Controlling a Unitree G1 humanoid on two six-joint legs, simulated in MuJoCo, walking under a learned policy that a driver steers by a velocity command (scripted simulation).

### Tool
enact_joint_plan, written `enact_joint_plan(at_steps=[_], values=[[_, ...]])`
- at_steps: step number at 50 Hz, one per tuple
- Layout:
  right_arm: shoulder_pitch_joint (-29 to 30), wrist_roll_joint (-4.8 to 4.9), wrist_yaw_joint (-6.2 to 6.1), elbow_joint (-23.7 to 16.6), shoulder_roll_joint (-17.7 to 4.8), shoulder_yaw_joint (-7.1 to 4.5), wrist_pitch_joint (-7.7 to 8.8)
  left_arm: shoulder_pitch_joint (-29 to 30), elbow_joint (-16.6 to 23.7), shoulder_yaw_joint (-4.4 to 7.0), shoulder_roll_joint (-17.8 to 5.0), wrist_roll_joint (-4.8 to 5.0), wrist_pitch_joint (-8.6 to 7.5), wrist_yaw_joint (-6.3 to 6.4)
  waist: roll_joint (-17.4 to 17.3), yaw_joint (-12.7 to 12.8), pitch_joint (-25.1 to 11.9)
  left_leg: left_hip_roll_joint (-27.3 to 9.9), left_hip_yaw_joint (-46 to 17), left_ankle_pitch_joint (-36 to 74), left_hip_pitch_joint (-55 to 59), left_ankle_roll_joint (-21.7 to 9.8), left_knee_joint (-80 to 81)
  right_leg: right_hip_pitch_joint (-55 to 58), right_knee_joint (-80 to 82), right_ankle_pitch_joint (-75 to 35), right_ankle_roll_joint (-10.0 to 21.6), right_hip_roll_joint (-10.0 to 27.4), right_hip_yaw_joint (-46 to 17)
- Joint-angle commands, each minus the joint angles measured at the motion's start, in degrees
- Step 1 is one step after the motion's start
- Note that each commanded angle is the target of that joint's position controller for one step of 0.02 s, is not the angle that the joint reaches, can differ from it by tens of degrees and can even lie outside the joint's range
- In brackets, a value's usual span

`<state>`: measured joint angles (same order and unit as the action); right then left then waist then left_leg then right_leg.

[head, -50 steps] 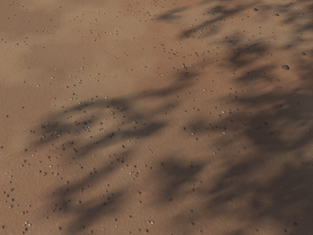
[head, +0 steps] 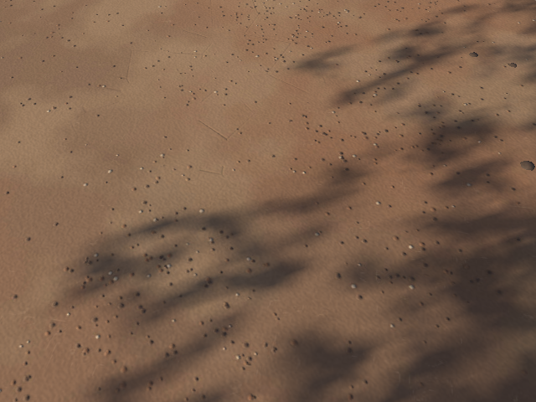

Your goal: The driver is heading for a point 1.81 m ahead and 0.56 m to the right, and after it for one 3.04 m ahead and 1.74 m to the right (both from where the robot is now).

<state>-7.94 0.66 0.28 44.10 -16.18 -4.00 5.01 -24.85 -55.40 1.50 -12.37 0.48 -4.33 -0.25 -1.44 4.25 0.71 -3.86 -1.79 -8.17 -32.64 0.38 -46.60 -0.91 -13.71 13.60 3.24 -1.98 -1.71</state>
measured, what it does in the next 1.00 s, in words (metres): walks ahead, turning right: left foot, then right foot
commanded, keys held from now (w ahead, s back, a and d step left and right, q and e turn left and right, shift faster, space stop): w+e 0.86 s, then w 0.14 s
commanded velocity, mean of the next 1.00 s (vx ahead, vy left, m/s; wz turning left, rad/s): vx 0.48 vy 0.00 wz -0.50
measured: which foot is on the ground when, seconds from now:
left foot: up 0.00-0.18, down 0.20-0.74, up 0.76-1.00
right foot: down 0.00-0.22, up 0.24-0.70, down 0.72-1.00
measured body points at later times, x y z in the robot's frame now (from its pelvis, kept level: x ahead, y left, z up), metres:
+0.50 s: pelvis +0.25 +0.04 +0.00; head +0.27 +0.03 +0.44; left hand +0.47 +0.27 -0.10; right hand +0.22 -0.24 -0.13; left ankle +0.25 +0.16 -0.75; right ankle +0.33 -0.14 -0.68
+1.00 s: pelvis +0.49 -0.12 +0.00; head +0.51 -0.15 +0.45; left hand +0.70 +0.09 -0.10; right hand +0.51 -0.44 -0.11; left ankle +0.71 -0.01 -0.68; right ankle +0.44 -0.17 -0.75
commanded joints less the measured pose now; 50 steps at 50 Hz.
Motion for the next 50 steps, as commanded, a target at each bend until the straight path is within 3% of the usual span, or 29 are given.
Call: enact_joint_plan(at_steps=[1,3,6,8,9,10,11,12,13,14,15,16,18,22,26,31,33,34,35,36,37,38,39,40,41,42,43,46,50], values=[[9.57,0.24,0.73,-5.84,-0.71,0.55,1.30,-0.25,2.83,2.38,-11.46,0.20,-0.02,1.26,6.46,0.28,4.78,2.13,1.36,7.26,-2.36,2.15,11.32,-3.33,5.75,-11.83,8.20,11.67,-10.11],[12.24,0.64,1.16,-6.70,-1.46,0.62,1.52,-1.54,2.55,2.56,-11.52,0.75,0.13,1.44,7.01,0.71,5.48,2.75,0.97,9.84,0.99,2.34,14.22,-5.45,5.25,-10.36,8.11,12.44,-11.00],[12.33,0.90,1.28,-7.34,-4.12,0.00,1.92,-0.70,2.83,3.20,-12.02,1.33,0.32,1.70,7.85,-1.34,5.53,2.50,-1.43,9.76,4.86,0.96,17.75,-3.99,2.98,-10.65,6.57,14.67,-13.57],[7.93,0.79,0.89,-6.41,-6.48,-0.97,2.20,0.73,3.51,3.76,-12.67,1.12,0.70,1.67,8.48,-4.45,3.04,3.35,-0.69,5.99,12.06,-0.72,18.73,-3.35,-2.65,-18.69,5.17,14.40,-13.57],[0.81,0.76,0.34,-4.42,-8.37,-2.09,2.22,1.26,4.06,3.58,-11.88,0.68,0.90,1.53,7.82,-7.89,-1.58,3.97,0.13,4.30,21.71,-2.28,19.66,-4.76,-10.97,-24.82,3.70,11.42,-11.72],[-9.46,0.08,-0.26,-2.75,-11.02,-3.03,2.20,2.42,5.85,2.81,-9.71,-0.19,1.10,1.37,5.07,-12.52,-10.38,-2.66,-5.98,0.23,37.44,-5.38,17.90,-12.35,-26.16,-18.86,1.75,7.79,-9.79],[-15.26,-1.11,-0.30,-1.81,-15.78,-3.96,1.61,-3.49,7.70,1.08,-2.56,-0.07,0.54,1.54,-10.83,-10.38,-19.82,-16.65,-28.59,-13.41,56.06,-11.69,22.51,-30.59,-46.69,7.51,-1.65,-1.36,-4.05],[-14.14,-1.26,0.32,-1.96,-12.38,-2.78,1.60,-5.79,8.04,1.29,-4.82,1.86,-0.05,1.40,-18.35,-8.98,-20.85,-20.77,-45.47,-25.49,53.96,-14.46,32.25,-38.54,-57.80,20.02,-1.62,-0.28,-7.42],[-9.29,-0.63,0.40,-2.36,-7.47,-1.46,1.70,-1.74,8.41,2.73,-9.88,2.93,0.04,1.43,-11.59,-8.31,-11.00,-18.76,-37.45,-27.75,45.97,-12.09,33.41,-42.19,-61.61,15.27,-1.22,3.19,-7.40],[-5.86,-0.23,0.40,-2.36,-5.59,-0.92,1.59,1.99,8.94,3.02,-10.55,2.55,0.25,1.53,-6.82,-7.41,-5.47,-16.55,-27.32,-19.93,38.12,-10.44,33.42,-41.28,-60.63,10.33,-1.05,5.78,-5.49],[-3.20,-0.67,0.54,-1.89,-4.28,-0.64,1.55,3.56,9.08,3.19,-9.79,1.70,0.43,1.56,-4.02,-5.98,-2.78,-13.80,-20.30,-11.90,31.68,-9.57,34.34,-38.64,-58.09,6.71,-1.11,7.71,-5.24],[-1.59,-1.26,0.58,-1.47,-3.07,-0.37,1.69,3.54,9.12,3.48,-8.92,1.38,0.95,1.37,-4.96,-4.52,-1.58,-11.66,-14.67,-6.68,27.67,-8.99,35.71,-35.95,-55.66,4.50,-1.12,9.31,-5.56],[-0.66,-1.22,0.53,-0.41,-3.17,-0.64,2.26,3.79,9.95,3.30,-6.74,1.41,2.16,0.89,-5.42,-3.43,-0.50,-10.76,-8.56,-1.57,23.61,-9.95,38.38,-33.77,-54.12,2.59,-1.55,10.43,-4.43],[-1.92,-1.17,0.00,1.51,-6.05,-1.61,2.75,8.93,13.48,3.20,-6.59,0.84,2.96,0.55,-1.90,-3.59,1.96,-11.95,-1.87,3.93,24.28,-12.00,41.12,-38.99,-46.22,-5.00,-2.83,10.99,-5.08],[-3.34,-0.90,-0.53,2.38,-8.29,-2.05,1.90,15.86,15.99,2.50,-6.03,0.76,2.20,-1.16,-0.59,-5.92,3.35,-10.75,6.06,7.95,26.33,-10.70,41.09,-37.53,-33.20,-14.91,-2.73,9.94,-1.39],[-7.83,0.45,-0.62,4.13,-10.81,-2.82,0.07,23.72,20.52,2.15,-6.56,0.82,2.29,-2.75,-0.24,-8.34,5.45,-12.96,10.07,10.36,34.72,-8.84,37.98,-38.25,-24.48,-11.13,-0.51,8.58,2.49],[-7.76,0.92,-0.64,4.19,-12.25,-3.23,-0.84,23.13,21.69,2.76,-7.93,0.71,2.49,-3.03,-1.54,-6.91,3.87,-13.34,11.83,23.70,37.44,-7.67,32.31,-34.58,-23.06,-5.32,1.44,5.96,5.22],[-7.31,1.15,-0.74,3.96,-13.11,-3.46,-1.28,20.22,21.51,3.52,-9.30,0.64,2.70,-2.97,-2.71,-4.86,1.18,-12.96,13.00,34.52,37.85,-6.98,26.35,-29.41,-22.96,-2.47,2.69,3.52,7.20],[-6.36,1.39,-0.85,3.65,-13.19,-3.41,-1.85,12.64,19.80,4.94,-11.43,0.80,2.83,-2.76,-2.39,-0.26,-3.04,-11.39,14.95,41.99,35.81,-5.70,15.52,-19.17,-20.36,-3.35,4.46,0.36,9.01],[-7.21,0.80,-1.10,3.18,-11.41,-2.61,-1.90,1.89,16.76,7.24,-15.59,1.04,3.25,-1.88,-0.09,4.47,-8.82,-8.97,15.90,37.38,26.58,-3.35,0.60,-2.09,-18.86,-5.34,6.82,-1.03,6.69],[-10.85,-1.66,-0.74,0.03,-4.49,-0.30,-1.02,-1.25,16.19,8.97,-23.20,1.54,3.47,-0.79,14.79,1.30,-13.05,-1.26,15.52,-3.27,1.14,0.74,-21.86,17.81,-15.63,1.11,15.28,14.11,-21.08],[-9.27,-1.02,-0.11,-1.11,-4.04,0.62,1.38,-0.96,18.87,7.84,-21.97,1.06,2.33,-1.22,13.82,1.06,-22.91,5.81,0.55,-26.84,-8.95,0.99,-32.06,24.47,-4.59,9.79,21.86,21.89,-47.16],[-2.11,1.50,0.47,-2.74,-8.90,-0.67,2.65,0.19,18.41,6.29,-17.19,0.47,1.34,-1.82,7.75,3.23,-16.96,2.75,-3.24,-22.18,-14.96,-0.44,-33.63,21.59,-1.91,7.86,17.98,20.82,-40.93],[-0.63,1.78,0.49,-3.36,-8.43,-0.40,3.40,2.57,18.30,5.76,-15.54,0.39,0.77,-1.84,6.33,1.44,-10.66,0.40,-2.60,-16.94,-15.29,-1.68,-29.68,14.00,-2.36,3.50,15.87,18.63,-32.81],[-1.13,0.45,-0.04,-2.47,-8.09,-0.45,3.56,6.89,18.94,5.21,-13.72,0.48,0.69,-1.67,2.48,-1.30,-7.05,-1.95,-2.72,-12.93,-11.75,-1.59,-24.61,5.82,-2.51,-2.04,13.88,16.05,-26.43],[-2.18,-0.43,-0.30,-1.86,-8.59,-0.90,3.07,10.07,19.97,4.52,-11.87,-0.01,0.67,-1.43,3.25,-3.60,-5.13,-3.50,-3.00,-10.16,-7.26,-1.32,-20.52,-0.60,-1.50,-7.57,12.82,13.99,-21.93],[-3.01,-0.62,-0.13,-1.73,-8.59,-1.04,2.30,11.52,20.80,4.27,-11.39,-0.50,0.65,-1.22,4.48,-4.85,-4.61,-3.83,-3.07,-8.50,-4.14,-0.81,-18.87,-4.46,-0.12,-10.25,12.79,12.89,-20.41],[-3.32,-1.35,0.00,-1.39,-6.22,-0.58,0.69,10.54,20.09,4.28,-11.82,-0.19,0.01,-0.33,3.69,-5.43,-3.68,-3.33,-1.21,-3.09,-2.71,1.80,-12.48,-8.82,1.97,-19.02,13.32,11.49,-14.22],[4.42,-1.11,0.33,-3.36,-4.10,0.47,0.73,6.96,17.69,4.15,-12.04,0.02,0.02,0.69,5.06,-2.29,-0.76,-1.80,-0.41,11.40,-2.52,3.09,4.18,-9.49,2.90,-16.78,10.32,8.82,-8.72]])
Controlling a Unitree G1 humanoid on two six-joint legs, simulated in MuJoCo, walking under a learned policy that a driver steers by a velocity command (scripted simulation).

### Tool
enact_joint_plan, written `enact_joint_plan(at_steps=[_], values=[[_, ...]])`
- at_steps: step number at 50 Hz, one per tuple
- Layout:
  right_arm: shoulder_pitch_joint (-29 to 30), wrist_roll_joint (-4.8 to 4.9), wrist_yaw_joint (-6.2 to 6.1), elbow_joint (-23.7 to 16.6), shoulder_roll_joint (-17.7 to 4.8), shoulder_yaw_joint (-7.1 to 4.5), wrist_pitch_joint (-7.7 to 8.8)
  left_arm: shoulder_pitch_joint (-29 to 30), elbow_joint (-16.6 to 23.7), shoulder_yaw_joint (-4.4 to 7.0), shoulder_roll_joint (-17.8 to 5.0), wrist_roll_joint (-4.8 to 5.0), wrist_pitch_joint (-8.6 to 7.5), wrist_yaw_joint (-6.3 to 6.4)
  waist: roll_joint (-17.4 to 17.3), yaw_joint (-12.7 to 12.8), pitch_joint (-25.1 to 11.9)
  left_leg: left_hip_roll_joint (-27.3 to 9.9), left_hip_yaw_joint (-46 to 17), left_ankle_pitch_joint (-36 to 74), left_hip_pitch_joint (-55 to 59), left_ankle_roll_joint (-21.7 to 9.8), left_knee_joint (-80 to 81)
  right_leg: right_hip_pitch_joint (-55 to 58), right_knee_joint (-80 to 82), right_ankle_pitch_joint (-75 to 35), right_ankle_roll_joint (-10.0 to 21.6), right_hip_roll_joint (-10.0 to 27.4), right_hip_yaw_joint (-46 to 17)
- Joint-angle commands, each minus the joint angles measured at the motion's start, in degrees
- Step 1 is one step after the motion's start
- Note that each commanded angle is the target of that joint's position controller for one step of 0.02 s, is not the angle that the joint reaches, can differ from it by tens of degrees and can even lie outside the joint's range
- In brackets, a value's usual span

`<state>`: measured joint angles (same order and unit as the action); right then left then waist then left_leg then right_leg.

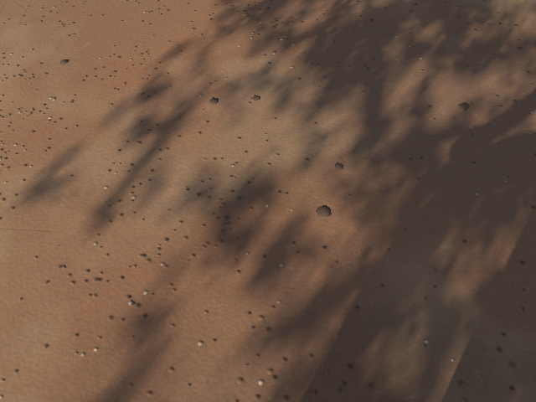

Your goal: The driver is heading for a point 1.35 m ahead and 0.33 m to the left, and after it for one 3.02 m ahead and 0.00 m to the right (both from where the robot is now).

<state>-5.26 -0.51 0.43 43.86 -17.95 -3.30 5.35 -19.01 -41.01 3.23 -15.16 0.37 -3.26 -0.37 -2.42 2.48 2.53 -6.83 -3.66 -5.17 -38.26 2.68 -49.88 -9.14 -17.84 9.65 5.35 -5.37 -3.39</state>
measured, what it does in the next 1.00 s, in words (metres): walks ahead, turning left: left foot, then right foot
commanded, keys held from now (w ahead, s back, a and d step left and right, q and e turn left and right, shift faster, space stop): w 0.04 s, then w+q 0.36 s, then q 0.44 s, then no key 0.16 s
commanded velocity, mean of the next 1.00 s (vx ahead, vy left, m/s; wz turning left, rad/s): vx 0.31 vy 0.00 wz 0.33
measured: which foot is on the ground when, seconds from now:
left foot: up 0.00-0.24, down 0.26-0.72, up 0.74-1.00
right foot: down 0.00-0.28, up 0.30-0.70, down 0.72-1.00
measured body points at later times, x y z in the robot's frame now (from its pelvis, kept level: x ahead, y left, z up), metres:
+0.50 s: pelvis +0.30 +0.08 +0.00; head +0.33 +0.10 +0.44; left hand +0.43 +0.37 -0.10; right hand +0.40 -0.19 -0.12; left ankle +0.30 +0.15 -0.75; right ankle +0.40 -0.08 -0.68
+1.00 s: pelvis +0.45 +0.08 -0.01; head +0.49 +0.09 +0.44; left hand +0.48 +0.38 -0.11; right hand +0.70 -0.12 -0.12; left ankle +0.39 +0.21 -0.70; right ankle +0.57 +0.01 -0.75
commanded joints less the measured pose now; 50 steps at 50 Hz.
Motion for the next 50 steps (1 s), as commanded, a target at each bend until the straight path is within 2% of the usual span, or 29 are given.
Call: enact_joint_plan(at_steps=[1,4,8,10,11,12,13,14,15,16,17,18,19,21,23,25,28,31,34,35,36,37,38,39,40,41,43,45,50], values=[[3.54,0.26,0.42,-3.50,-1.99,-0.01,0.54,0.42,2.78,2.43,-9.48,0.19,-1.07,0.88,6.49,0.31,-1.92,1.89,1.80,11.53,4.28,0.63,11.17,-1.54,7.22,-10.45,7.56,12.01,-6.54],[7.11,1.14,1.25,-4.37,-2.26,0.26,0.98,-1.71,0.85,2.53,-10.23,0.29,-1.24,0.81,7.14,2.06,0.32,2.69,2.26,15.21,4.73,-0.57,16.70,0.88,7.73,-6.16,7.23,14.26,-6.92],[8.97,1.48,2.63,-5.80,-3.33,0.25,1.34,-3.55,-1.65,2.75,-10.45,0.16,-0.65,0.97,6.87,2.29,1.98,2.84,2.12,8.04,-0.60,-4.53,19.83,11.60,4.63,-12.18,6.20,18.93,-6.82],[6.24,1.53,3.12,-5.45,-4.09,-0.03,1.28,-2.52,-2.03,2.99,-11.07,0.08,-0.17,1.24,7.37,0.55,0.48,4.31,3.38,2.83,2.71,-6.55,20.33,14.46,1.16,-22.50,4.74,19.31,-4.93],[2.84,1.50,3.06,-4.66,-5.15,-0.58,1.15,-1.60,-1.87,3.11,-11.63,-0.13,0.10,1.39,7.94,-1.32,-2.18,6.39,5.08,0.81,8.15,-7.73,20.20,14.87,-3.06,-33.26,3.89,18.47,-3.34],[-4.15,1.33,2.78,-2.66,-6.90,-1.71,0.99,-0.63,-1.60,2.89,-11.42,-0.36,0.58,1.60,6.89,-5.06,-6.82,8.99,6.96,1.70,17.89,-9.31,21.19,13.72,-12.17,-42.54,2.52,16.02,-0.47],[-12.54,1.13,2.45,-1.05,-9.55,-2.71,0.73,-0.86,-0.54,2.19,-10.32,-1.02,0.78,2.05,3.72,-8.44,-13.27,5.12,0.67,4.26,32.60,-11.75,19.78,5.79,-25.75,-36.86,0.47,13.70,1.96],[-17.75,0.78,2.26,-0.87,-15.32,-4.17,0.49,-7.66,1.23,0.67,-5.55,-1.39,-0.28,1.51,-9.59,-5.79,-20.78,-8.41,-26.33,-3.18,53.99,-21.93,22.15,-17.09,-48.41,-9.53,-4.65,4.61,4.16],[-19.27,2.11,2.60,-0.01,-11.29,-3.22,0.36,-6.13,0.90,0.16,-5.74,-0.97,-1.70,1.02,-12.07,-7.10,-22.60,-11.83,-43.36,-14.05,60.04,-24.40,32.34,-29.05,-56.47,21.14,-5.48,0.49,-2.06],[-16.20,2.14,2.31,-0.80,-8.60,-2.38,0.23,-0.53,2.45,0.89,-9.42,1.01,-2.93,0.29,-7.24,-7.95,-14.79,-11.01,-37.68,-18.76,55.04,-21.39,33.64,-34.76,-59.26,18.35,-4.40,4.21,-4.79],[-12.98,1.60,2.01,-1.95,-7.60,-2.11,-0.06,4.00,3.60,0.74,-9.63,1.33,-3.73,0.12,-1.74,-7.43,-9.61,-8.84,-30.93,-16.06,47.19,-19.51,34.24,-34.48,-56.54,13.86,-3.72,6.66,-3.69],[-10.51,1.19,1.86,-2.55,-6.65,-1.71,-0.30,6.52,4.21,0.85,-9.35,0.18,-4.13,0.24,1.77,-5.91,-5.14,-6.73,-25.75,-10.08,39.45,-18.79,35.27,-33.28,-51.63,11.09,-3.79,8.42,-2.70],[-9.18,0.69,1.61,-3.12,-5.60,-1.25,-0.24,6.30,4.35,1.22,-9.39,-0.88,-3.99,0.49,1.32,-4.06,-4.29,-4.83,-22.47,-4.36,34.91,-18.17,36.22,-29.77,-47.34,8.66,-4.10,9.99,-2.80],[-7.92,0.62,1.17,-4.03,-5.89,-1.30,-0.44,4.93,4.56,1.22,-8.26,-1.46,-3.19,0.72,-1.31,-2.16,-3.60,-2.87,-18.81,7.59,30.25,-18.67,37.25,-26.43,-43.06,7.81,-5.78,10.16,-1.82],[-8.43,0.56,0.47,-3.89,-7.55,-1.83,-0.53,5.02,4.87,0.98,-7.05,-1.74,-2.29,1.29,-0.83,-1.38,-3.56,-1.78,-13.48,26.58,26.52,-18.97,35.65,-24.75,-38.63,6.75,-8.06,8.96,-0.12],[-9.44,1.19,-0.38,-3.28,-8.95,-2.45,-1.24,7.83,5.62,0.51,-5.64,-1.88,-1.90,1.69,-0.85,-2.00,-4.33,1.01,-9.23,33.30,24.22,-16.82,33.59,-22.51,-31.13,0.36,-9.36,6.95,1.02],[-12.05,2.22,-1.71,-2.29,-8.66,-2.62,-3.25,13.21,6.59,0.10,-4.44,-1.18,-1.75,1.32,-2.42,-4.31,-6.45,3.80,-8.66,28.66,23.71,-12.77,30.91,-17.90,-20.27,-10.31,-9.63,3.53,1.16],[-13.65,2.20,-2.62,-2.01,-8.25,-2.71,-4.86,17.49,7.78,0.35,-5.30,-0.70,-1.88,0.56,-3.35,-5.48,-6.42,2.94,-13.73,20.65,27.07,-11.55,27.93,-17.15,-13.19,-11.63,-9.24,1.90,-0.63],[-11.10,1.63,-3.08,-3.62,-7.46,-2.76,-5.55,14.79,7.02,1.38,-7.82,-0.97,-2.65,0.22,-4.72,-3.30,-6.74,1.97,-19.91,17.65,31.52,-10.54,21.84,-14.85,-8.14,-8.89,-7.18,2.66,-2.96],[-9.19,1.71,-3.03,-4.60,-6.77,-2.54,-5.63,11.84,6.27,1.61,-8.16,-1.30,-3.12,0.37,-4.37,-1.24,-7.72,3.86,-19.61,15.99,30.96,-9.11,17.60,-9.85,-3.41,-14.09,-5.79,3.86,-2.27],[-9.16,1.04,-2.77,-6.06,-4.43,-1.73,-5.38,8.15,6.08,2.09,-10.57,-2.31,-3.39,0.88,-0.36,-0.28,-13.24,7.06,-17.09,8.72,26.34,-6.92,7.93,2.30,-4.35,-26.66,-2.25,11.33,-7.06],[-18.10,0.12,-2.44,-5.69,-0.72,-0.75,-4.99,7.69,6.95,2.09,-12.61,-3.36,-2.64,1.50,13.63,-4.54,-18.82,14.72,-10.87,-29.00,13.75,-3.46,-5.84,18.27,-9.14,-52.82,6.18,25.39,-20.68],[-23.68,1.21,-1.94,-5.32,-4.81,-0.83,-5.01,4.93,5.80,2.34,-11.21,-1.87,-1.24,1.29,19.54,-4.53,-24.45,13.39,-7.03,-38.41,6.09,-1.56,-17.31,22.61,-8.33,-44.79,13.69,34.34,-33.47],[-20.94,1.81,-2.04,-4.05,-9.28,-2.29,-5.87,7.10,7.01,1.65,-8.04,-1.02,-0.51,1.35,10.99,-3.20,-19.75,10.38,-6.92,-33.56,3.85,0.53,-22.53,17.50,-6.47,-32.66,12.06,30.33,-29.74],[-15.68,1.97,-2.34,-4.81,-10.44,-2.95,-6.99,9.23,7.45,1.07,-6.37,-1.14,0.29,1.55,7.22,-2.33,-14.73,9.08,-4.90,-28.85,2.53,1.94,-24.25,12.47,-5.45,-24.99,8.92,26.00,-22.01],[-13.61,1.97,-2.68,-5.24,-9.87,-3.13,-8.17,11.60,7.60,0.64,-5.81,-1.34,1.00,1.60,6.06,-2.74,-11.13,7.85,-4.02,-26.17,2.85,2.81,-23.68,6.63,-3.68,-19.74,7.45,23.03,-17.31],[-12.84,1.86,-2.77,-6.32,-6.72,-2.52,-9.21,13.93,6.90,0.93,-7.30,-2.00,1.73,1.69,9.02,-3.84,-6.36,6.95,-1.08,-22.22,7.45,3.21,-19.51,-3.48,0.10,-14.61,6.71,18.33,-9.91],[-13.21,1.46,-2.79,-6.72,-3.84,-1.72,-8.95,13.73,5.93,1.05,-7.21,-2.14,1.85,1.61,10.66,-3.95,-7.12,7.33,0.71,-21.80,10.74,3.14,-13.71,-4.50,0.99,-16.86,7.89,17.28,-6.57],[-9.94,0.66,-1.95,-7.59,-3.40,-0.77,-8.31,13.92,4.21,1.68,-9.12,-0.91,2.35,1.27,11.19,-2.43,-10.17,5.68,2.00,-17.62,18.39,1.16,2.07,-3.37,0.82,-15.32,9.59,19.79,-5.41]])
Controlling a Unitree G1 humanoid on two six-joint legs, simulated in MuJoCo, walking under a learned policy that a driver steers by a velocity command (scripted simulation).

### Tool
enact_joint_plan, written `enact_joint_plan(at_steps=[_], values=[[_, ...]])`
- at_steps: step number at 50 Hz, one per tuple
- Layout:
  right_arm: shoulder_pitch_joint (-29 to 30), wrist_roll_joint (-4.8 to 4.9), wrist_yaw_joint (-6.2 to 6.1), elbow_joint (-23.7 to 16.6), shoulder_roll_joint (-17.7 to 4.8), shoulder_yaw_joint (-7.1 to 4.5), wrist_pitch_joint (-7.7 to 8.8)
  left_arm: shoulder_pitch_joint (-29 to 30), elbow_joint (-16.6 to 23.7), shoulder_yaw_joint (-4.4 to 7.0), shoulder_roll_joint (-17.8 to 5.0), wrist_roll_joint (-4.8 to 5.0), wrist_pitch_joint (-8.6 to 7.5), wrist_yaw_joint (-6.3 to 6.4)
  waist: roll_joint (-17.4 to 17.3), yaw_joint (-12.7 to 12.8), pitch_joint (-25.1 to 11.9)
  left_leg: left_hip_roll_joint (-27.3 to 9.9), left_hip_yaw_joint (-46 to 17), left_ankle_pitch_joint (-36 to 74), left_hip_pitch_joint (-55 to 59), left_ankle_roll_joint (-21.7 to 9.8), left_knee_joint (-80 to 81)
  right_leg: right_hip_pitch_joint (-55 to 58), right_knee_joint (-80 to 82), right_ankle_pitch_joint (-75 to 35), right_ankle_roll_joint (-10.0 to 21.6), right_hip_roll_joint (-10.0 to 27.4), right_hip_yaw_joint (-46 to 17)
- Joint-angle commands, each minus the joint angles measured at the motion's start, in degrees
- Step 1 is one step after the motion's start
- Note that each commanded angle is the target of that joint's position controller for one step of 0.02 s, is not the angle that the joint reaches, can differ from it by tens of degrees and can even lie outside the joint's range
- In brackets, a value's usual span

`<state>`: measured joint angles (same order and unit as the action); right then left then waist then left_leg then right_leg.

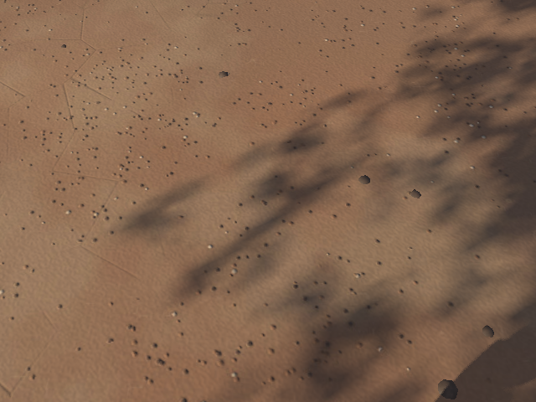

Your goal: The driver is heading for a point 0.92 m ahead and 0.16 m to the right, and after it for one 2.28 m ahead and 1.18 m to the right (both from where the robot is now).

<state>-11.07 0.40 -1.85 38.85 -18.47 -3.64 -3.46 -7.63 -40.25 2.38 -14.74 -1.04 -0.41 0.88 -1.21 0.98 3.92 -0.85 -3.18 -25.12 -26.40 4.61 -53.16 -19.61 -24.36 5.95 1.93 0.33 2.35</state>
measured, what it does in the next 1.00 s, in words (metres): steps on the spot, turning right: left foot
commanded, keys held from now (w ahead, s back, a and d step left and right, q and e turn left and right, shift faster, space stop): no key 0.26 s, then e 0.50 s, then w+e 0.18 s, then w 0.06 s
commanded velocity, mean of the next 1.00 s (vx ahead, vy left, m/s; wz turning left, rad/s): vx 0.06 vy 0.00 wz -0.23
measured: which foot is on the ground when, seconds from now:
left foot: up 0.00-0.10, down 0.12-0.60, up 0.62-1.00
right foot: down 0.00-1.00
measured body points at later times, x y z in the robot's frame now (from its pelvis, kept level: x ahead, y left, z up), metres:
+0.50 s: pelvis +0.02 +0.03 -0.01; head +0.04 +0.02 +0.44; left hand +0.14 +0.31 -0.12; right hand +0.16 -0.24 -0.11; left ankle +0.01 +0.14 -0.74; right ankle +0.04 -0.10 -0.73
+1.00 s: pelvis +0.05 +0.01 +0.01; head +0.06 +0.00 +0.46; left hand +0.26 +0.25 -0.09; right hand +0.12 -0.31 -0.09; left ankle +0.11 +0.14 -0.72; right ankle +0.03 -0.09 -0.74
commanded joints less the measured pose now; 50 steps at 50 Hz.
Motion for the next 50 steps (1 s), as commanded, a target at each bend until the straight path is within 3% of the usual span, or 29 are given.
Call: enact_joint_plan(at_steps=[1,4,5,6,7,8,9,11,13,14,15,16,17,20,23,25,28,29,30,31,32,33,34,35,38,40,42,47,50], values=[[-3.83,-0.23,0.59,-2.59,-3.29,-0.47,0.52,2.11,2.98,2.58,-9.93,0.71,-0.29,-0.09,10.20,-0.69,-11.31,-0.12,1.98,3.19,7.80,-1.32,8.15,7.06,7.31,-8.73,12.88,14.22,-11.40],[-5.97,-0.56,1.44,-1.21,-3.05,-0.53,0.76,2.24,1.51,2.17,-9.69,1.80,0.24,-0.34,9.47,-2.77,-9.70,1.48,4.49,12.00,16.16,-4.41,23.52,3.38,4.79,-0.56,9.85,12.72,-10.21],[-6.01,-1.00,1.50,-1.32,-3.86,-0.64,0.81,-0.38,0.09,1.72,-8.37,2.07,0.16,-0.46,8.13,-2.88,-8.91,0.84,2.82,14.96,20.08,-6.25,28.66,0.38,3.31,3.60,6.39,11.07,-9.13],[-6.04,-1.71,1.16,-2.21,-7.04,-1.01,0.80,-2.27,-0.17,0.76,-5.49,1.03,-0.13,-0.87,-0.07,-1.46,-9.31,-7.71,-8.09,18.61,23.64,-9.39,33.32,-3.87,-4.38,10.90,1.16,6.91,-4.88],[-1.40,-2.13,1.04,-3.05,-9.22,-1.05,0.69,-2.69,1.10,0.06,-2.69,-0.23,-0.63,-0.96,-12.60,1.61,-7.20,-16.24,-16.70,17.75,15.76,-16.06,35.92,-5.30,-7.26,18.99,-3.15,0.77,0.70],[1.08,-2.93,1.23,-3.97,-6.32,-0.42,1.52,1.18,0.95,0.86,-6.32,-0.24,-0.53,-0.50,-10.21,-1.45,-5.29,-15.66,-16.88,10.90,9.57,-18.03,38.32,-1.07,-11.81,19.40,-4.09,1.70,-2.53],[3.06,-3.19,1.31,-3.50,-4.44,0.23,2.47,1.11,0.50,1.24,-6.75,0.29,-0.43,-0.46,-9.48,-0.26,-4.25,-13.10,-14.24,8.57,9.01,-16.12,38.01,0.08,-11.84,16.50,-3.94,1.78,-3.25],[4.32,-1.91,1.35,-2.71,-3.38,0.58,3.77,-0.35,-1.32,1.22,-6.13,-0.27,-0.12,-0.15,-9.71,0.21,-4.01,-9.53,-9.97,13.20,11.07,-12.72,35.17,1.88,-8.05,10.59,-4.64,1.79,-3.38],[2.48,-1.37,1.46,-1.50,-2.57,0.98,4.20,-1.53,-2.05,0.82,-5.64,-0.49,-0.30,-0.44,-7.11,0.75,-5.45,-7.64,-7.77,20.66,12.70,-10.93,32.12,6.49,-2.41,2.44,-5.05,2.39,-3.88],[1.18,-1.46,1.57,-0.89,-1.78,1.17,4.37,-2.61,-2.59,0.64,-5.85,-0.30,-0.37,-0.63,-5.67,0.45,-7.04,-6.47,-6.53,18.81,14.27,-9.62,31.06,8.62,-0.69,-2.23,-4.98,3.46,-4.53],[0.01,-1.85,1.72,-0.68,-1.55,1.25,4.53,-2.80,-2.75,0.69,-7.13,0.12,-0.31,-0.65,-3.83,-0.71,-7.17,-5.05,-5.74,16.29,14.17,-8.56,30.29,9.74,-1.04,-6.10,-4.41,4.33,-5.18],[-1.69,-1.82,1.53,-0.67,-2.44,0.87,4.28,-1.71,-3.68,1.45,-9.64,0.97,-0.12,-0.69,0.41,-2.55,-5.21,-3.30,-3.80,14.79,14.62,-7.77,30.95,5.99,-2.53,-2.39,-3.04,3.06,-5.32],[-0.79,-1.69,1.05,-0.39,-5.16,0.12,3.93,-0.75,-2.93,1.50,-8.99,1.36,-0.03,-0.78,-0.63,-1.45,-3.72,-3.78,-3.64,14.56,15.73,-7.92,30.07,2.94,-3.05,-1.27,-2.47,2.27,-5.23],[-1.05,-1.26,-0.27,-0.62,-6.92,-1.20,2.69,-0.22,-2.50,1.63,-8.42,1.62,0.26,-0.49,-2.50,-1.86,-3.33,-8.29,-5.31,19.68,16.54,-11.30,30.99,-0.98,-7.95,0.92,-3.04,1.11,-4.51],[0.27,-0.96,-1.00,-1.33,-6.25,-1.80,2.06,-2.24,-2.19,1.91,-7.52,1.57,0.91,-0.63,-6.35,-1.30,-4.65,-14.52,-8.10,25.11,16.47,-15.53,31.39,-3.44,-16.44,12.18,-3.06,1.11,-2.98],[2.50,-0.80,-1.26,-2.09,-5.88,-1.94,2.37,-2.38,-1.56,2.18,-7.11,1.66,1.41,-1.03,-6.46,-0.91,-4.57,-17.59,-8.70,30.02,15.86,-17.39,30.46,-5.09,-21.99,19.74,-2.17,2.07,-2.48],[5.53,0.27,-1.44,-2.28,-6.75,-2.57,2.37,-4.57,-1.82,2.40,-6.62,1.88,1.68,-1.78,-4.83,0.70,-5.45,-15.74,-3.30,32.30,14.21,-14.54,25.74,0.30,-13.18,12.50,-0.44,1.25,0.16],[4.13,0.55,-1.45,-1.58,-6.20,-2.62,2.25,-5.26,-1.78,2.88,-7.94,1.59,1.61,-1.87,-3.05,0.73,-5.45,-12.98,-0.08,27.32,12.38,-11.54,21.71,3.73,-7.22,4.39,0.83,0.81,-1.55],[1.20,-0.42,-1.35,-1.47,-4.33,-2.38,2.27,-5.94,-0.91,4.33,-13.30,1.32,1.45,-1.34,8.56,-1.00,-6.38,-6.59,6.96,15.66,6.75,-6.20,8.99,8.65,0.76,-10.91,4.44,7.80,-14.99],[6.61,-1.27,-1.66,-4.99,-2.32,-1.48,2.32,-8.22,-0.57,5.24,-18.10,0.17,0.87,-1.51,20.70,1.44,-5.77,4.25,7.40,-10.15,-7.23,-1.87,-4.04,13.47,6.23,-20.39,15.86,19.07,-35.63],[7.36,-1.16,-1.69,-4.66,-3.18,-1.72,2.49,-9.75,-0.15,4.08,-14.91,-0.59,-0.36,-1.63,12.78,2.90,-9.58,2.83,-1.10,-15.55,-9.42,-1.87,-13.99,17.00,6.05,-20.98,18.55,20.37,-35.85],[5.73,-0.44,-1.38,-3.89,-3.99,-2.02,2.46,-7.28,0.44,3.76,-13.85,-0.21,-1.18,-1.47,8.56,1.23,-9.50,1.65,-2.48,-11.81,-10.27,-2.26,-17.02,16.69,4.50,-20.44,16.56,18.50,-30.67],[4.60,-0.37,-1.51,-2.55,-4.43,-2.37,2.43,-4.57,1.18,3.87,-13.55,0.84,-1.34,-1.13,4.32,0.07,-8.93,0.68,-2.47,-7.29,-10.70,-2.15,-16.14,16.14,3.97,-17.12,13.66,15.61,-26.72],[4.70,-0.76,-1.77,-2.31,-5.21,-2.70,2.44,-2.53,1.66,3.60,-12.78,1.74,-1.06,-0.67,3.39,-0.36,-8.16,-0.23,-2.96,-3.38,-11.29,-1.79,-13.89,15.82,4.00,-15.30,12.00,14.50,-25.29],[3.16,-0.28,-1.49,-1.76,-3.49,-2.51,2.72,-2.68,2.23,3.17,-11.49,1.75,0.16,0.35,6.37,-0.98,-9.16,1.10,-1.81,2.21,-6.73,-0.22,-10.05,13.62,5.02,-13.43,11.01,10.41,-21.71],[3.87,-0.03,-1.05,-1.98,-3.18,-2.31,3.19,-4.37,2.27,3.35,-11.31,2.24,0.51,0.87,7.10,0.04,-9.53,1.13,-1.19,4.78,-6.41,0.13,-1.83,14.36,7.96,5.65,11.03,8.84,-22.83],[6.13,0.09,-0.43,-2.76,-3.23,-2.19,4.03,-4.64,2.52,3.57,-12.01,2.27,0.60,1.23,10.01,1.07,-7.33,1.37,-1.01,5.19,-5.55,0.27,4.79,12.70,11.01,19.95,11.41,8.98,-26.41],[6.62,0.65,1.22,-2.83,-3.41,-2.15,7.22,-4.69,3.37,4.04,-13.11,2.21,0.46,0.86,10.81,1.42,-5.39,2.71,-0.50,3.71,1.93,-1.45,16.76,7.78,10.82,25.59,11.53,8.30,-30.12],[2.01,1.08,2.02,-0.90,-2.87,-2.14,8.75,-3.52,3.63,3.30,-11.47,2.23,0.63,0.47,10.07,-1.06,-5.46,2.55,1.76,10.56,12.05,-3.63,25.77,2.73,8.63,27.24,9.95,6.91,-29.76]])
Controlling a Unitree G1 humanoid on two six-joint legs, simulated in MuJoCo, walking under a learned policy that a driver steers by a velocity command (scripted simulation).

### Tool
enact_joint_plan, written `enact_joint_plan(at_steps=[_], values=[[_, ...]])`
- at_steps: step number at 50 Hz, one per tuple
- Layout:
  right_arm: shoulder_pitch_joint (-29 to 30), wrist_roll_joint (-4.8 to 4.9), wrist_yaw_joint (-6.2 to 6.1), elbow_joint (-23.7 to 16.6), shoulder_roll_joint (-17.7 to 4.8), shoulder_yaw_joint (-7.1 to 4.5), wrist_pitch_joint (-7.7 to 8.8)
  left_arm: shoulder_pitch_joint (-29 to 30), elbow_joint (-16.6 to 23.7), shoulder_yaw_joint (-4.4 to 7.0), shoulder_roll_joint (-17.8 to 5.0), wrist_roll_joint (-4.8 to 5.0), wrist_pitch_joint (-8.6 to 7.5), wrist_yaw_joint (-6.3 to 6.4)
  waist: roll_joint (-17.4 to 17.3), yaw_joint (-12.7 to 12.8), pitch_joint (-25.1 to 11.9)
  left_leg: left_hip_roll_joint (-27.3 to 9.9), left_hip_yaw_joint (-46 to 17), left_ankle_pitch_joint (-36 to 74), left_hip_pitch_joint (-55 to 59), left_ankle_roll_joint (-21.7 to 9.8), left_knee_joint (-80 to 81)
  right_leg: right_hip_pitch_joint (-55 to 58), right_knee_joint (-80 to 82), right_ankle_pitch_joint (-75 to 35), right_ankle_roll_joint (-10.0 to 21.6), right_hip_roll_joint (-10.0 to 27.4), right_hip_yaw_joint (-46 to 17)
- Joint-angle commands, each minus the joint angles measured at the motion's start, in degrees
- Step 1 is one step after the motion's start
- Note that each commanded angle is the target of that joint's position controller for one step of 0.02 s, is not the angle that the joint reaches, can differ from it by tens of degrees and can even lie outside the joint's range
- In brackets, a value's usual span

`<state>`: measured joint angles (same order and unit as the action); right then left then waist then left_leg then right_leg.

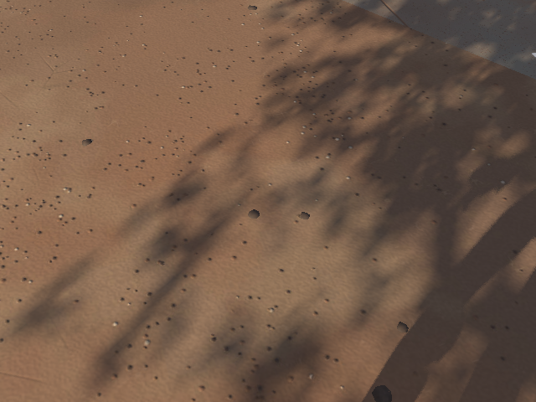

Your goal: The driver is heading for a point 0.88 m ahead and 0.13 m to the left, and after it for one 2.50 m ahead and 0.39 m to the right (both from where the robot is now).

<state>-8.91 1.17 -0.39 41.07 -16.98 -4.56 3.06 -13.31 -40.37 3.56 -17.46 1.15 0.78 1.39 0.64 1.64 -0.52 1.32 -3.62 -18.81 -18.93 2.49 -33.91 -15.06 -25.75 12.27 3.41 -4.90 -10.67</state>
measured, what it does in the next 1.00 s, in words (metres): walks ahead: left foot, then right foot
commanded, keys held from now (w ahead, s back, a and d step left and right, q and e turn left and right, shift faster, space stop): w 0.42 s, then w+q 0.58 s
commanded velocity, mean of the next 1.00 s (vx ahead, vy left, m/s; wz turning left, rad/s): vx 0.46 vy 0.00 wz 0.12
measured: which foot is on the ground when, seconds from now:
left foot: up 0.00-0.04, down 0.06-0.50, up 0.52-1.00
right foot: down 0.00-0.06, up 0.08-0.46, down 0.48-1.00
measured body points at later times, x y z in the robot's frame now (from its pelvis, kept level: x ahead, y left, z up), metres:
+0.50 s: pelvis +0.19 -0.03 -0.02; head +0.23 -0.03 +0.43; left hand +0.46 +0.17 -0.09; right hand +0.12 -0.30 -0.15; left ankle +0.02 +0.14 -0.74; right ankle +0.30 -0.15 -0.75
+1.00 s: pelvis +0.47 -0.02 -0.03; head +0.50 +0.00 +0.42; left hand +0.43 +0.27 -0.16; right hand +0.73 -0.21 -0.10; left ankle +0.59 +0.10 -0.74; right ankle +0.30 -0.15 -0.74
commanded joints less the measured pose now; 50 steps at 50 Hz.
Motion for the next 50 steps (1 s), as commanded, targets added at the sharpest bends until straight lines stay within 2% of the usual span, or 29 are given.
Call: enact_joint_plan(at_steps=[1,2,3,4,5,6,8,10,15,19,21,22,23,24,25,26,27,28,29,30,32,35,37,41,45,46,48,49,50], values=[[-2.28,0.08,0.64,-2.12,-3.96,-1.24,2.62,2.12,3.70,1.61,-7.43,-0.12,-0.54,-0.12,7.18,-2.93,-0.87,0.10,2.90,7.14,9.47,-2.43,10.35,-4.48,8.29,21.89,7.19,10.60,-15.93],[-5.36,-0.27,0.45,-1.24,-4.42,-1.40,2.89,1.95,3.71,0.86,-5.25,-0.40,-0.81,-0.25,5.44,-4.28,-1.56,-2.44,1.21,5.93,15.50,-3.47,11.83,-8.42,4.26,22.50,5.06,8.58,-13.85],[-11.13,-1.18,0.05,-0.38,-6.79,-1.72,3.10,2.59,4.24,-0.36,-1.31,-0.65,-1.20,-0.44,-2.30,-6.00,-2.84,-12.03,-10.24,-3.34,21.76,-6.31,16.42,-15.15,-10.65,22.29,1.49,3.67,-7.28],[-14.43,-2.91,0.55,0.77,-13.02,-3.04,3.02,3.59,6.84,-0.33,-0.95,0.31,-2.24,-0.41,-12.69,-5.29,0.45,-21.41,-31.01,-20.21,22.70,-13.59,23.78,-27.97,-22.80,21.89,-0.17,-2.37,0.36],[-11.75,-2.49,0.77,0.62,-11.88,-3.04,3.34,4.81,7.09,0.76,-5.39,0.80,-3.14,-0.30,-11.76,-4.28,6.18,-24.75,-36.21,-27.13,18.68,-17.35,25.66,-34.03,-30.71,19.14,-0.45,2.31,-0.56],[-9.77,-1.25,0.49,0.16,-8.40,-2.05,3.50,4.04,5.99,1.42,-7.52,0.67,-3.61,-0.58,-9.62,-3.45,7.87,-22.18,-31.39,-24.50,18.53,-16.31,25.50,-35.46,-33.23,14.25,-0.63,3.77,-0.88],[-8.85,-0.70,0.19,0.10,-6.64,-1.26,3.22,3.61,4.76,1.49,-6.68,-0.45,-4.28,-1.26,-7.96,-2.93,6.20,-17.64,-22.32,-14.55,20.12,-13.47,25.44,-35.28,-33.23,6.98,-1.70,5.98,1.92],[-10.35,-0.99,0.00,0.66,-6.30,-0.83,3.17,6.07,5.07,0.92,-4.37,-0.88,-4.82,-1.88,-7.36,-3.99,5.31,-14.93,-15.55,-4.08,18.51,-12.80,26.58,-32.93,-31.79,0.09,-3.06,7.55,5.67],[-14.14,-0.43,-0.17,2.43,-7.02,-0.55,2.34,13.28,7.41,-0.66,-0.24,-0.37,-5.44,-2.74,-7.87,-6.90,5.43,-12.01,-5.24,10.90,14.65,-12.68,26.90,-24.88,-16.13,-9.15,-5.03,7.73,10.60],[-17.28,0.22,0.11,3.99,-8.79,-0.64,1.58,17.01,8.63,-0.65,-0.88,0.38,-5.91,-4.08,-8.19,-7.74,6.30,-14.21,-4.26,14.64,14.79,-12.58,25.58,-18.22,-7.71,-9.94,-3.75,6.27,12.03],[-17.34,0.57,0.05,4.54,-9.51,-0.82,1.05,16.51,8.95,-0.21,-2.29,0.60,-6.10,-4.51,-8.75,-6.14,6.23,-16.12,-4.73,19.87,17.68,-11.80,23.84,-16.06,-5.01,-7.75,-1.77,5.87,11.77],[-17.23,0.63,-0.02,4.70,-9.97,-0.91,0.73,14.70,8.75,0.31,-3.41,0.47,-6.24,-4.46,-9.00,-4.46,5.01,-16.37,-4.87,28.12,18.22,-11.19,20.96,-11.74,-3.72,-6.49,-0.66,4.91,12.03],[-16.45,0.75,-0.16,4.72,-10.23,-0.88,0.43,9.30,7.43,1.29,-5.01,0.25,-6.26,-4.10,-8.38,-0.78,1.52,-14.97,-3.07,38.75,17.69,-10.02,14.42,-3.33,-1.56,-6.83,0.87,3.57,12.87],[-16.27,0.41,-0.27,4.43,-9.58,-0.49,0.37,0.38,5.00,2.66,-7.60,0.09,-6.15,-3.43,-7.23,3.72,-4.55,-12.15,-0.84,42.47,13.25,-8.40,3.77,10.28,-1.36,-7.69,2.52,4.10,12.49],[-15.73,-1.37,-0.27,2.30,-5.89,1.01,0.67,-11.13,3.22,3.83,-12.09,-0.92,-5.74,-2.48,0.15,8.06,-14.76,-8.77,0.79,25.26,0.13,-6.26,-15.08,29.43,-3.75,-6.55,6.16,16.68,-0.56],[-22.96,-0.20,-0.33,1.29,0.97,2.86,1.62,-12.93,2.18,4.01,-15.09,-1.72,-5.45,-2.74,17.14,3.80,-23.31,0.49,-0.20,-13.52,-17.49,-3.52,-33.13,41.58,4.54,9.22,13.51,29.95,-27.24],[-18.60,1.54,-0.22,2.26,-6.28,1.02,2.22,-11.80,2.19,2.61,-8.99,-1.52,-5.46,-2.65,11.21,5.92,-17.89,-2.15,-5.55,-12.77,-22.47,-3.67,-39.49,35.73,8.52,15.09,11.86,28.14,-27.90],[-13.44,2.30,0.00,0.76,-8.26,0.20,2.34,-8.10,1.86,1.76,-6.66,-1.07,-5.47,-2.40,9.12,4.94,-9.05,-4.65,-3.88,-7.45,-25.43,-4.16,-39.93,28.47,9.17,11.55,9.64,26.28,-17.93],[-11.20,1.60,-0.15,0.70,-7.41,0.33,2.27,-4.53,1.84,1.29,-5.29,-1.16,-5.60,-2.41,5.21,3.10,-5.15,-6.91,-2.81,-2.74,-23.28,-4.06,-37.84,21.24,10.60,5.05,8.42,23.60,-11.47],[-10.39,0.76,-0.15,0.76,-6.54,0.16,1.93,-1.77,1.69,1.05,-3.98,-1.53,-5.81,-2.55,4.93,1.34,-2.27,-8.20,-2.71,0.50,-21.44,-3.79,-35.30,15.75,12.44,0.58,7.86,21.39,-6.55],[-12.56,0.92,0.07,1.81,-3.99,0.30,0.38,0.93,0.98,1.00,-2.50,-2.03,-6.82,-2.65,5.90,-1.43,-0.61,-9.46,-2.67,4.12,-16.56,-3.44,-34.08,9.50,16.05,-4.99,7.58,19.36,0.33],[-10.59,0.55,-0.06,0.86,-2.47,0.39,-1.08,1.73,-0.91,1.55,-3.26,-1.86,-8.03,-2.56,3.44,-2.72,2.68,-9.53,-3.34,7.74,-18.96,-2.45,-31.35,6.26,18.70,-12.62,8.06,19.43,7.01],[-7.74,0.25,0.11,-0.41,-2.40,0.48,-0.95,1.33,-1.96,1.80,-3.95,-1.96,-8.11,-2.26,2.66,-2.39,4.08,-9.18,-3.84,13.38,-21.27,-2.07,-25.47,7.00,19.37,-15.41,7.91,18.94,10.84],[0.82,0.00,1.92,-3.25,-1.22,1.41,-0.11,-0.30,-3.24,2.26,-6.24,-1.50,-7.58,-1.51,0.82,0.58,6.17,-8.05,1.41,23.37,-18.86,-3.04,-10.42,8.58,20.27,-17.15,6.45,18.06,17.54],[7.31,0.23,3.51,-7.18,-1.46,1.63,-0.04,-4.50,-5.32,2.91,-8.31,-0.38,-5.81,-1.15,0.11,2.59,7.49,-7.11,4.17,20.29,-22.04,-5.27,-3.46,18.34,17.01,-22.31,5.45,20.72,19.91],[7.82,0.24,3.85,-8.02,-1.93,1.43,-0.07,-4.67,-5.50,3.05,-8.83,-0.18,-5.25,-1.06,0.53,2.21,7.01,-6.22,5.33,18.04,-21.44,-6.08,-2.53,20.27,14.97,-27.21,4.91,21.08,20.68],[5.78,0.21,4.14,-8.83,-3.88,0.43,-0.42,-4.22,-5.25,3.47,-10.61,0.02,-4.22,-0.61,3.00,-0.12,3.35,-2.37,8.82,12.09,-15.41,-8.21,-2.47,22.87,7.41,-46.42,3.60,21.01,22.27],[1.43,0.26,4.04,-8.25,-5.58,-0.53,-0.70,-3.86,-4.98,3.63,-11.36,0.09,-3.64,-0.34,4.08,-2.85,0.19,0.04,10.22,9.14,-9.48,-9.58,-2.79,22.99,0.15,-54.45,3.00,20.59,22.88],[-6.52,0.38,3.55,-6.58,-8.14,-2.06,-0.92,-2.97,-4.63,3.54,-11.53,0.33,-3.24,-0.09,3.78,-7.55,-4.10,2.43,10.55,10.14,1.96,-11.47,-0.28,19.14,-10.82,-55.37,1.67,19.17,23.91]])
